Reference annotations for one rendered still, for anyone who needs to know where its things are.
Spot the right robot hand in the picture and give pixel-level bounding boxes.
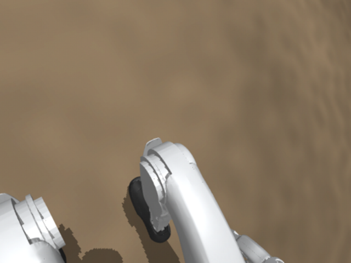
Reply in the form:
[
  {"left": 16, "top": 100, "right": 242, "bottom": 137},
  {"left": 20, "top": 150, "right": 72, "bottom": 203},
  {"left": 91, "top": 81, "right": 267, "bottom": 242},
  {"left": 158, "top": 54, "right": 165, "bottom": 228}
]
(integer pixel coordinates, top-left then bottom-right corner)
[{"left": 231, "top": 229, "right": 272, "bottom": 263}]

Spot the right robot foot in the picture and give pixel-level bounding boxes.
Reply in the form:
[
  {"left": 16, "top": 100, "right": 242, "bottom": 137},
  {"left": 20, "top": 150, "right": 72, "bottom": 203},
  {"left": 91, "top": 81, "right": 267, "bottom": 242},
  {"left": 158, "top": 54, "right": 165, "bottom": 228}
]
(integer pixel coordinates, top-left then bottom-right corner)
[{"left": 129, "top": 176, "right": 171, "bottom": 243}]

